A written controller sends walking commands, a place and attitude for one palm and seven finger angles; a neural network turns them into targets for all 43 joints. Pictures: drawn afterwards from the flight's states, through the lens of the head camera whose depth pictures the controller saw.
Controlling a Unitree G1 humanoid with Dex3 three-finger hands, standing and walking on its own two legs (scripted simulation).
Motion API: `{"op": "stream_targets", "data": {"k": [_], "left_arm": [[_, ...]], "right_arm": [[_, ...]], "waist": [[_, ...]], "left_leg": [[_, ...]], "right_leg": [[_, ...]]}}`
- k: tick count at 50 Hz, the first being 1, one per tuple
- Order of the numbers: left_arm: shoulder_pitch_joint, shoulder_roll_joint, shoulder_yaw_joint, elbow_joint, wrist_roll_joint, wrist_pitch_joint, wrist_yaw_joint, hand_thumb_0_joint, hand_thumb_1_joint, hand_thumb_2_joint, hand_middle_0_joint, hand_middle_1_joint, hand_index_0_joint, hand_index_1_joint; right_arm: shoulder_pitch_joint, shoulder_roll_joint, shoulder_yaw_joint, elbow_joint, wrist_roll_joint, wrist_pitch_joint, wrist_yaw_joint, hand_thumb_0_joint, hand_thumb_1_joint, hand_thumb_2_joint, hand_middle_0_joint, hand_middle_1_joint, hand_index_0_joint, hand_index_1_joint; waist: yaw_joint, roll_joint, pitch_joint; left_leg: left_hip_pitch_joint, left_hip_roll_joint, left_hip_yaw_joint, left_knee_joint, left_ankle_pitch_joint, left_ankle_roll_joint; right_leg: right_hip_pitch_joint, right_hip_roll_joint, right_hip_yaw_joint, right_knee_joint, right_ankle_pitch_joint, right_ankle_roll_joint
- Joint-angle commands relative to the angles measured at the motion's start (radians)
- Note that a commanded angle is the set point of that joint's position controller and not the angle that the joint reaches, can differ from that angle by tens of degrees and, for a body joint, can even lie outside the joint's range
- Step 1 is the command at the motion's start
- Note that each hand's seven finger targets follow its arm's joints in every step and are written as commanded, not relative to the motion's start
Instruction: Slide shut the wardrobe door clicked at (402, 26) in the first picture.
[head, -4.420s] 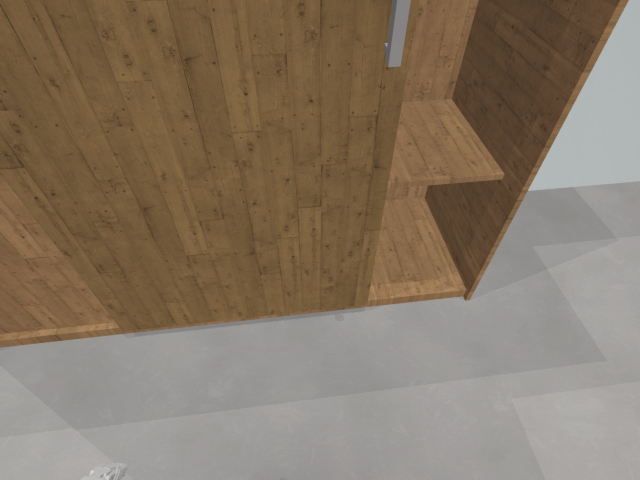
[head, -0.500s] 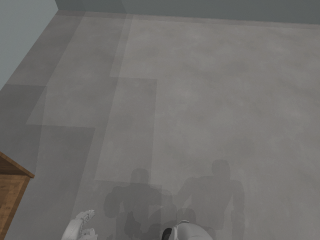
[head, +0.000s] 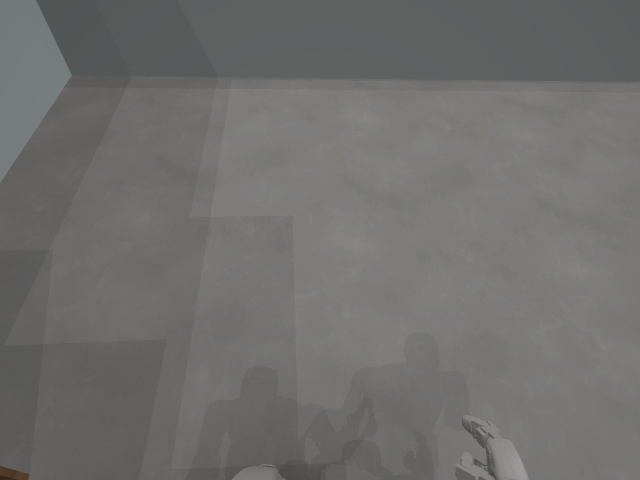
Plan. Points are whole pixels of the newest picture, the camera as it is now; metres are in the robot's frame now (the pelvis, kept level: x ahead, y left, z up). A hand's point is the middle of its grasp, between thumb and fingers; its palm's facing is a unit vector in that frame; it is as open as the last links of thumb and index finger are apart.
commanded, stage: turn to face it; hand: left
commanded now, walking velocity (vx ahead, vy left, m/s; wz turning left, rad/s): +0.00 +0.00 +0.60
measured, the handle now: out of the picture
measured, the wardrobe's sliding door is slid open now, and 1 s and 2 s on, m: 0.38 0.38 0.38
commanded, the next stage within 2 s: none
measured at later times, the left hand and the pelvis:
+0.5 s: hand (161, 459) +0.15 +0.24 -0.15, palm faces +0.19 -0.96 -0.21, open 7.4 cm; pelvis +0.05 +0.03 +0.01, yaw +11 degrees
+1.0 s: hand out of the picture -0.01 +0.18 -0.14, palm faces +0.51 -0.81 -0.28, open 7.4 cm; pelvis +0.05 -0.02 +0.01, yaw +31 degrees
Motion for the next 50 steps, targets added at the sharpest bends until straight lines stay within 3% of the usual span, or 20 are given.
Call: {"op": "stream_targets", "data": {"k": [1,2,4,5,7,11,15,24,28,31,32,33,34,35,36,38,39,40,43,50], "left_arm": [[0.111,0.054,-0.011,-0.009,-0.02,-0.024,0.022,0.0,0.9,0.9,-0.2,-0.3,-0.2,-0.3],[0.109,0.073,-0.009,0.015,-0.016,-0.009,0.032,0.0,0.9,0.9,-0.2,-0.3,-0.2,-0.3],[-0.018,0.082,-0.004,0.006,-0.006,0.011,0.021,0.0,0.9,0.9,-0.2,-0.3,-0.2,-0.3],[-0.043,0.071,-0.004,0.003,-0.004,0.02,0.014,0.0,0.9,0.9,-0.2,-0.3,-0.2,-0.3],[-0.056,0.065,0.005,-0.001,-0.003,0.037,0.008,0.0,0.9,0.9,-0.2,-0.3,-0.2,-0.3],[-0.091,0.074,0.032,-0.031,0.005,0.056,0.007,0.0,0.9,0.9,-0.2,-0.3,-0.2,-0.3],[-0.168,0.08,0.042,-0.07,0.005,0.062,0.007,0.0,0.9,0.9,-0.2,-0.3,-0.2,-0.3],[-0.327,0.092,0.037,-0.163,-0.005,0.064,0.007,0.0,0.9,0.9,-0.2,-0.3,-0.2,-0.3],[-0.297,0.089,0.032,-0.181,-0.016,0.064,0.012,0.0,0.9,0.9,-0.2,-0.3,-0.2,-0.3],[-0.221,0.103,0.035,-0.177,-0.02,0.058,0.018,0.0,0.9,0.9,-0.2,-0.3,-0.2,-0.3],[-0.184,0.12,0.038,-0.168,-0.02,0.055,0.021,0.0,0.9,0.9,-0.2,-0.3,-0.2,-0.3],[-0.164,0.173,0.048,-0.17,-0.013,0.046,0.026,0.0,0.9,0.9,-0.2,-0.3,-0.2,-0.3],[-0.191,0.255,0.059,-0.195,0.003,0.04,0.032,0.0,0.9,0.9,-0.2,-0.3,-0.2,-0.3],[-0.219,0.261,0.045,-0.215,-0.003,0.05,0.028,0.0,0.9,0.9,-0.2,-0.3,-0.2,-0.3],[-0.272,0.23,0.049,-0.227,-0.007,0.044,0.026,0.0,0.9,0.9,-0.2,-0.3,-0.2,-0.3],[-0.308,0.161,0.025,-0.224,-0.008,0.036,0.017,0.0,0.9,0.9,-0.2,-0.3,-0.2,-0.3],[-0.3,0.142,0.02,-0.219,-0.006,0.031,0.016,0.0,0.9,0.9,-0.2,-0.3,-0.2,-0.3],[-0.267,0.143,0.019,-0.21,-0.005,0.024,0.016,0.0,0.9,0.9,-0.2,-0.3,-0.2,-0.3],[-0.158,0.167,0.023,-0.182,-0.001,0.022,0.016,0.0,0.9,0.9,-0.2,-0.3,-0.2,-0.3],[-0.083,0.23,0.036,-0.158,0.013,0.036,0.011,0.0,0.9,0.9,-0.2,-0.3,-0.2,-0.3]], "right_arm": [[0.332,-0.201,-0.031,0.073,-0.005,-0.015,-0.019,0.0,-0.9,-0.9,0.2,0.3,0.2,0.3],[0.291,-0.182,-0.016,0.075,0.006,-0.01,-0.031,0.0,-0.9,-0.9,0.2,0.3,0.2,0.3],[0.195,-0.143,-0.01,0.066,0.0,0.002,-0.035,0.0,-0.9,-0.9,0.2,0.3,0.2,0.3],[0.181,-0.127,-0.008,0.066,-0.002,0.002,-0.033,0.0,-0.9,-0.9,0.2,0.3,0.2,0.3],[0.192,-0.14,-0.019,0.072,0.0,0.008,-0.031,0.0,-0.9,-0.9,0.2,0.3,0.2,0.3],[0.236,-0.147,-0.046,0.067,-0.001,0.017,-0.029,0.0,-0.9,-0.9,0.2,0.3,0.2,0.3],[0.272,-0.157,-0.062,0.068,-0.003,0.021,-0.028,0.0,-0.9,-0.9,0.2,0.3,0.2,0.3],[0.341,-0.187,-0.088,0.065,-0.011,0.038,-0.028,0.0,-0.9,-0.9,0.2,0.3,0.2,0.3],[0.307,-0.211,-0.099,0.041,-0.014,0.051,-0.024,0.0,-0.9,-0.9,0.2,0.3,0.2,0.3],[0.26,-0.211,-0.108,0.015,-0.01,0.058,-0.016,0.0,-0.9,-0.9,0.2,0.3,0.2,0.3],[0.243,-0.203,-0.109,0.008,-0.003,0.061,-0.012,0.0,-0.9,-0.9,0.2,0.3,0.2,0.3],[0.25,-0.155,-0.105,-0.002,0.007,0.063,-0.005,0.0,-0.9,-0.9,0.2,0.3,0.2,0.3],[0.282,-0.097,-0.097,-0.024,0.008,0.06,-0.008,0.0,-0.9,-0.9,0.2,0.3,0.2,0.3],[0.265,-0.146,-0.103,-0.036,-0.014,0.06,-0.009,0.0,-0.9,-0.9,0.2,0.3,0.2,0.3],[0.259,-0.146,-0.108,-0.019,-0.016,0.079,-0.002,0.0,-0.9,-0.9,0.2,0.3,0.2,0.3],[0.234,-0.144,-0.104,-0.002,-0.015,0.089,0.013,0.0,-0.9,-0.9,0.2,0.3,0.2,0.3],[0.245,-0.134,-0.1,0.001,-0.013,0.089,0.018,0.0,-0.9,-0.9,0.2,0.3,0.2,0.3],[0.228,-0.132,-0.095,-0.003,-0.012,0.09,0.019,0.0,-0.9,-0.9,0.2,0.3,0.2,0.3],[0.156,-0.137,-0.089,-0.026,-0.01,0.096,0.02,0.0,-0.9,-0.9,0.2,0.3,0.2,0.3],[0.009,-0.128,-0.061,-0.072,-0.001,0.092,0.029,0.0,-0.9,-0.9,0.2,0.3,0.2,0.3]], "waist": [[-0.095,0.229,-0.282],[-0.082,0.215,-0.278],[-0.063,0.14,-0.053],[-0.055,0.104,-0.036],[-0.05,0.113,-0.066],[-0.056,0.098,-0.096],[-0.072,0.108,-0.103],[-0.121,0.133,-0.107],[-0.104,0.142,-0.127],[-0.074,0.139,-0.136],[-0.055,0.121,-0.135],[-0.048,-0.022,-0.13],[-0.058,-0.297,-0.116],[-0.071,-0.206,-0.086],[-0.096,-0.2,-0.066],[-0.12,-0.145,0.041],[-0.128,-0.142,0.043],[-0.113,-0.159,0.039],[-0.072,-0.164,-0.006],[-0.025,-0.231,-0.025]], "left_leg": [[0.584,0.371,-0.331,-0.127,0.984,0.218],[0.521,0.364,-0.368,-0.181,0.913,0.223],[0.275,0.292,-0.339,-0.268,0.599,0.234],[0.233,0.255,-0.312,-0.288,0.53,0.221],[0.22,0.201,-0.275,-0.307,0.421,0.193],[0.236,0.172,-0.31,-0.337,0.245,0.156],[0.26,0.157,-0.368,-0.328,0.195,0.159],[0.286,0.152,-0.515,-0.274,0.208,0.224],[0.223,0.139,-0.568,-0.259,0.194,0.224],[0.138,0.09,-0.551,-0.231,0.148,0.179],[0.046,0.06,-0.52,-0.205,0.054,0.138],[-0.122,-0.003,-0.43,-0.091,-0.151,0.078],[-0.293,-0.134,-0.203,0.17,-0.377,-0.004],[-0.233,-0.112,-0.159,0.368,-0.418,-0.003],[-0.193,-0.082,-0.155,0.494,-0.367,-0.006],[-0.192,-0.035,-0.123,0.61,-0.25,-0.019],[-0.201,-0.03,-0.108,0.621,-0.219,-0.026],[-0.206,-0.023,-0.093,0.625,-0.209,-0.036],[-0.211,-0.013,-0.072,0.591,-0.224,-0.053],[-0.085,-0.017,0.014,0.287,-0.282,-0.039]], "right_leg": [[-0.271,-0.052,-0.052,0.539,-0.197,0.048],[-0.278,-0.075,0.004,0.577,-0.216,0.07],[-0.323,-0.137,-0.025,0.587,-0.155,0.086],[-0.314,-0.151,-0.029,0.555,-0.119,0.091],[-0.308,-0.145,-0.053,0.55,-0.05,0.098],[-0.391,-0.151,-0.047,0.604,0.057,0.117],[-0.442,-0.153,-0.037,0.588,0.082,0.131],[-0.43,-0.111,-0.021,0.412,-0.021,0.125],[-0.3,-0.075,-0.016,0.276,-0.037,0.104],[-0.134,-0.057,-0.035,0.064,0.058,0.088],[-0.003,-0.077,-0.036,-0.082,0.144,0.079],[0.147,-0.222,0.091,-0.204,0.117,0.036],[0.193,-0.513,0.371,-0.285,0.093,-0.065],[0.005,-0.583,0.313,-0.269,0.156,-0.121],[-0.096,-0.51,0.257,-0.282,0.103,-0.105],[-0.181,-0.403,0.086,-0.243,0.227,-0.067],[-0.16,-0.381,0.031,-0.215,0.334,-0.056],[-0.12,-0.381,-0.002,-0.191,0.443,-0.056],[-0.019,-0.394,-0.039,-0.14,0.595,-0.065],[0.016,-0.421,-0.116,-0.086,0.673,-0.066]]}}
